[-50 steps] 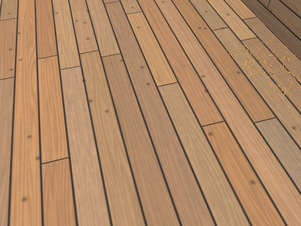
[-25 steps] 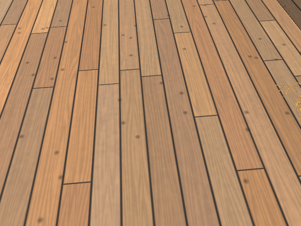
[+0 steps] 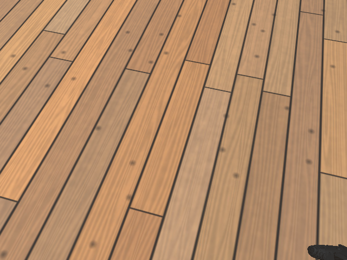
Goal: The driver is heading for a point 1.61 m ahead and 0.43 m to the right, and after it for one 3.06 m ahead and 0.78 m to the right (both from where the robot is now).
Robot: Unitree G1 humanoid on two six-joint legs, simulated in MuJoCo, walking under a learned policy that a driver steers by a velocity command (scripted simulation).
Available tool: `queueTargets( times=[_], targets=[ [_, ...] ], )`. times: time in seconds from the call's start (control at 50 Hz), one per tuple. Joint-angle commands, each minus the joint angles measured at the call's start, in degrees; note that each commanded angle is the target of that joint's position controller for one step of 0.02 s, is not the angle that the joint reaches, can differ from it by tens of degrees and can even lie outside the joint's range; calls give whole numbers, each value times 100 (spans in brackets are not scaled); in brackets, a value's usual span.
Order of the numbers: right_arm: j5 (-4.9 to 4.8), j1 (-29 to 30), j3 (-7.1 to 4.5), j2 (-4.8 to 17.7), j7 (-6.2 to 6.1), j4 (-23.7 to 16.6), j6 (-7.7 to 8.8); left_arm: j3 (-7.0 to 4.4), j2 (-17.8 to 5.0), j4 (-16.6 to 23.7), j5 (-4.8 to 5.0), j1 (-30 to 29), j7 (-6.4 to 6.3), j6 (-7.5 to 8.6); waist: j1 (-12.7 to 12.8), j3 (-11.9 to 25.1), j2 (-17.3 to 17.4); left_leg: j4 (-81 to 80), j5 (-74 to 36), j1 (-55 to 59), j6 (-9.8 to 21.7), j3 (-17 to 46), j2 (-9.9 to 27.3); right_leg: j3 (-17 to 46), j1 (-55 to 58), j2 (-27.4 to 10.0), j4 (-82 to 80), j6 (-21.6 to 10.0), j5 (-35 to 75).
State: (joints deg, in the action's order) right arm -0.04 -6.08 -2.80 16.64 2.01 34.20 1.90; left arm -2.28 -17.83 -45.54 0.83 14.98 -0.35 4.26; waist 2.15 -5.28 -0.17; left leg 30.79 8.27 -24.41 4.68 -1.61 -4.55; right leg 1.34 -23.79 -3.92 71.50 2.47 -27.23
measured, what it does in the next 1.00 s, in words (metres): walks ahead, turning right: right foot, then left foot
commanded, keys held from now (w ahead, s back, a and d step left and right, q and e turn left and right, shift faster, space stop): e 0.82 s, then no key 0.14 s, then q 0.04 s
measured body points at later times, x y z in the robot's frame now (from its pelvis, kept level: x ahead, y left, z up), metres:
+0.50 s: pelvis +0.12 -0.06 +0.01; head +0.17 -0.09 +0.46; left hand +0.31 +0.20 -0.08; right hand +0.22 -0.36 -0.11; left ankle +0.10 +0.09 -0.65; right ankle +0.13 -0.15 -0.73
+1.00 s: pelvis +0.16 -0.02 +0.02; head +0.20 -0.01 +0.46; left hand +0.44 +0.16 -0.09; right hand +0.14 -0.33 -0.08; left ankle +0.22 +0.08 -0.73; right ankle +0.07 -0.13 -0.65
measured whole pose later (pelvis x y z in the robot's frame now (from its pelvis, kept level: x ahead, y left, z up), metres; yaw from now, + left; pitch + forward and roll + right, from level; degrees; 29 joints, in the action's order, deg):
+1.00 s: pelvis +0.16 -0.02 +0.02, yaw -28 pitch +1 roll -1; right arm 0.5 -9.8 -3.7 15.4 -0.9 44.4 0.6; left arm -5.1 -20.0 -37.0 0.2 9.5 -2.2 -2.9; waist -1.1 -2.1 -2.8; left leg 26.5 13.5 -14.1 1.0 2.6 -0.5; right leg 9.7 -27.1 6.7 60.8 3.5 -27.4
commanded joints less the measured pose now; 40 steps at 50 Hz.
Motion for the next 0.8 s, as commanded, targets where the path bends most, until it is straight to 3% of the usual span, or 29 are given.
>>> queueTargets(
  times=[0.02, 0.06, 0.1, 0.14, 0.18, 0.3, 0.34, 0.36, 0.38, 0.4, 0.42, 0.44, 0.46, 0.48, 0.5, 0.54, 0.62, 0.72, 0.8],
  targets=[
    [100, -289, -150, 530, -26, -101, 149, -151, -621, 138, 8, 536, -66, -116, -30, 1252, 166, -1229, -3708, 1269, 1186, 1308, 1759, 190, -396, -354, -284, 85, 379],
    [146, -111, -135, 495, -33, 89, 249, -111, -398, 57, -32, 714, -115, -231, 122, 1170, 277, -1431, -3979, 829, 1185, 787, 1664, 171, -65, -306, -861, 211, 785],
    [172, 41, -127, 474, -80, 248, 266, -88, -290, 83, -72, 549, -136, -260, 115, 1099, 380, -1509, -3818, 778, 1025, 341, 1529, 205, 30, -302, -1626, 230, 1380],
    [197, 48, -137, 515, -142, 383, 226, -75, -270, 149, -56, 230, -102, -258, -34, 1043, 469, -1586, -3399, 916, 894, 68, 1447, 158, 85, -268, -2256, 192, 2026],
    [193, -44, -186, 668, -203, 512, 139, -112, -389, 309, -20, -116, -65, -275, -195, 927, 465, -1661, -2924, 1186, 910, 110, 1598, 113, -106, -223, -2528, 157, 2151],
    [3, -170, -274, 804, -326, 728, -187, -217, -464, 725, -39, -501, 62, -443, -319, 663, 481, -1203, -2166, 2004, 906, 427, 2160, -67, -610, -122, -2928, -55, 928],
    [-82, -121, -297, 838, -382, 730, -266, -232, -390, 775, -11, -407, 133, -447, -227, 719, 497, -757, -2424, 2180, 715, 365, 2153, -277, -337, 43, -3531, -210, 1043],
    [-131, -128, -300, 821, -416, 749, -294, -256, -395, 758, -5, -255, 157, -421, -118, 792, 460, -367, -2477, 2110, 495, 188, 1999, -375, 100, 176, -4151, -338, 1621],
    [-114, -386, -294, 743, -430, 817, -279, -355, -656, 744, -35, -49, 132, -394, -76, 993, 104, 334, -2144, 1883, 115, -124, 1606, -44, 779, 138, -4711, -553, 2952],
    [106, -350, -227, 532, -413, 591, -198, -553, -1414, 810, -98, 213, 39, -385, -182, 1338, -1265, 1894, -479, 577, -421, -611, 877, 1549, 1997, -970, -4596, -1188, 5608],
    [223, 102, -167, 410, -384, 402, -164, -548, -1437, 826, -186, 519, 35, -381, 121, 1650, -1736, 3111, 3004, -892, -719, -146, -24, 2998, 2711, -1838, -4814, -2320, 6574],
    [124, 136, -211, 566, -327, 480, -157, -442, -1103, 873, -197, 491, 50, -331, 190, 1860, -866, 3788, 3102, -1058, -686, 586, 225, 2648, 2731, -1716, -4844, -2316, 6156],
    [-12, 119, -235, 581, -315, 520, -179, -435, -1002, 927, -140, 144, 32, -298, 29, 1578, -566, 3906, 2663, -1261, -671, 631, 359, 2151, 2528, -1405, -4810, -2028, 5660],
    [-23, 82, -251, 577, -354, 598, -214, -421, -908, 984, -38, -147, 8, -315, -80, 1360, -293, 3685, 2278, -1366, -710, 619, 458, 1852, 2308, -1133, -4858, -1761, 5125],
    [18, 118, -291, 671, -402, 599, -248, -392, -845, 1041, 27, -357, -32, -355, -162, 1230, -317, 3429, 1944, -1280, -771, 647, 544, 1718, 2070, -988, -4946, -1621, 4751],
    [3, 18, -282, 565, -414, 615, -269, -390, -864, 1107, -26, -447, -80, -433, -276, 1239, -607, 3229, 1579, -871, -915, 552, 394, 1556, 1712, -734, -5011, -1580, 4763],
    [-22, 126, -245, 457, -434, 601, -244, -445, -968, 1152, -27, -356, -179, -506, -176, 1284, -690, 2220, 1289, -705, -1067, 622, 322, 1699, 1766, -643, -4961, -1558, 4331],
    [-46, 187, -259, 513, -370, 589, -182, -470, -1016, 1263, -51, -515, -192, -608, -110, 1170, -910, 1314, 1195, -127, -1035, 707, 234, 2192, 1362, -540, -4957, -1504, 3355],
    [-73, -28, -299, 588, -268, 615, -48, -464, -975, 1344, 8, -692, -164, -664, -180, 1146, -1025, 235, 1073, 374, -866, 697, 174, 2692, 1426, -438, -4718, -1394, 3416]
  ],
)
